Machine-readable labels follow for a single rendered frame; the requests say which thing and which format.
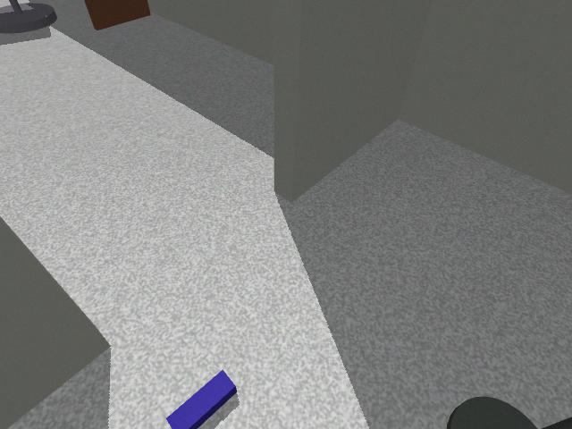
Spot carton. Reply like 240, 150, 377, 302
166, 370, 237, 429

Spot office chair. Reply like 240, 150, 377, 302
0, 0, 57, 33

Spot floor lamp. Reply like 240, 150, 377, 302
447, 397, 572, 429

